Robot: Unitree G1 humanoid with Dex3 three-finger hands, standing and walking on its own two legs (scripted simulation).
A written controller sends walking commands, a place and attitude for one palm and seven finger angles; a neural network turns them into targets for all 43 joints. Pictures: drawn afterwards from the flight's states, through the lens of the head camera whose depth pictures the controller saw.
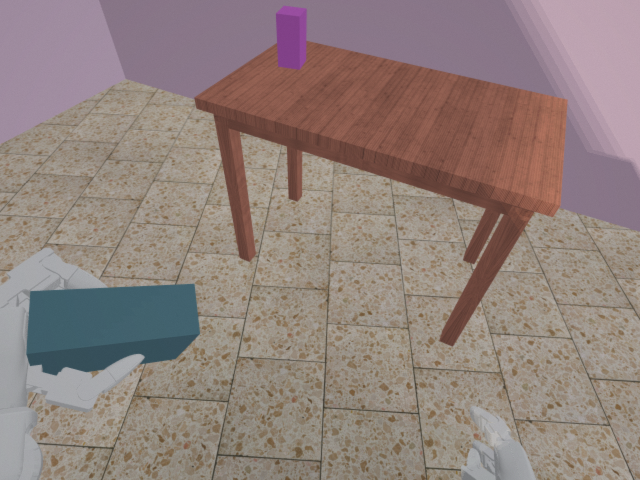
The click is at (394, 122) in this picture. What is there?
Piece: table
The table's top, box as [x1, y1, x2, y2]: [194, 41, 567, 216]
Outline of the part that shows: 194,97 196,107 199,109 550,216 554,214 560,205 567,101 566,99 306,41 306,60 299,70 277,66 276,43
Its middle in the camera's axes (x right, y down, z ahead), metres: +0.19 -0.39 +1.13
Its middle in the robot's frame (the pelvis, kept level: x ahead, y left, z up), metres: +1.11 -0.13 -0.07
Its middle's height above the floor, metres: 0.70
